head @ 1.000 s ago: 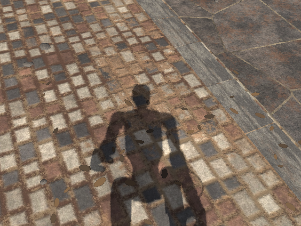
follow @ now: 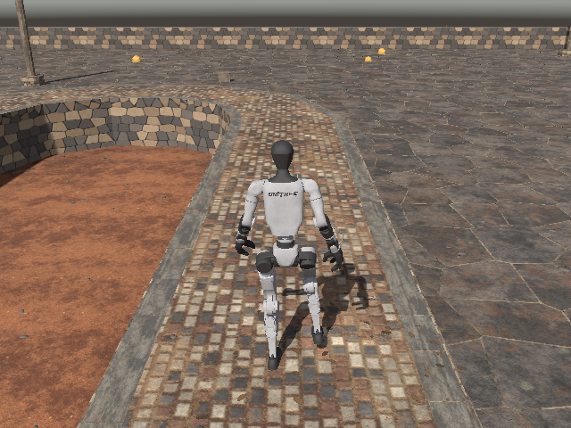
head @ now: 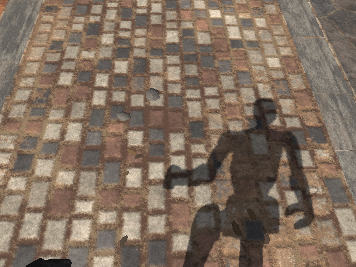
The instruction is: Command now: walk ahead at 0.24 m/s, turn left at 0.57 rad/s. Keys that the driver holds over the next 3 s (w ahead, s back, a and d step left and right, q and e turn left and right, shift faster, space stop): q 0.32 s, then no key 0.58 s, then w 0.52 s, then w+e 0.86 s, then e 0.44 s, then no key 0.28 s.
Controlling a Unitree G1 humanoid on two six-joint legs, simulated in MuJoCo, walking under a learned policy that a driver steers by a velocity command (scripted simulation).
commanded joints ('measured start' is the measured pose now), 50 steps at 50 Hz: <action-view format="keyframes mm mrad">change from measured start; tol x16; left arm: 1 -20 47 8 -67 -9 3 -4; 50 155 84 7 79 -21 74 9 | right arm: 1 1 -177 -47 -65 7 9 -20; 8 -60 -76 -17 -139 -12 27 -39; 10 241 -137 -20 -105 6 31 -29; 13 14 -211 -51 -124 6 92 -47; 50 -121 -95 -3 -76 -8 45 -24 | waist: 1 12 134 -116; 7 87 139 -153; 10 -7 -241 -421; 15 21 -100 -116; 28 16 -86 -140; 30 80 286 -110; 50 48 -6 43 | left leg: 1 -64 175 -111 -12 495 79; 7 33 148 -269 245 293 21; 8 -77 71 -196 468 78 -26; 9 -316 -70 -117 727 -599 -83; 14 -390 120 -2 911 -301 -168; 27 14 96 135 132 -48 -73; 29 170 305 -146 -34 133 20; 31 -50 428 -268 -91 70 183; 39 65 299 -88 50 476 113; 50 -120 126 6 82 -492 7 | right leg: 1 205 101 -69 -153 164 9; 6 263 88 -4 -297 100 -30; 9 862 -361 405 -271 849 -309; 10 855 -435 557 -312 558 -372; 14 460 -206 174 -442 78 -267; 26 430 -196 -3 -440 15 -274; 31 225 16 -105 3 -436 -7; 39 330 19 -98 -113 -279 31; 43 552 -56 -32 -305 229 -30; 50 299 12 -52 -313 -573 -101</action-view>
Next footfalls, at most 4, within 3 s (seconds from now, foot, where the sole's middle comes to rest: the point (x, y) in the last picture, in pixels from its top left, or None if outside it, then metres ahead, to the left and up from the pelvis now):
0.16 right None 0.26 -0.12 -0.78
0.58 left None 0.14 0.11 -0.78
0.84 right None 0.20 -0.13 -0.78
1.52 left None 0.40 0.26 -0.78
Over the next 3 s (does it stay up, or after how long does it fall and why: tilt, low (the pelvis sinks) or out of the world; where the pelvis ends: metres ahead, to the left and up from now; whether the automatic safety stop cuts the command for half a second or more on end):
stays up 0.86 0.13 -0.02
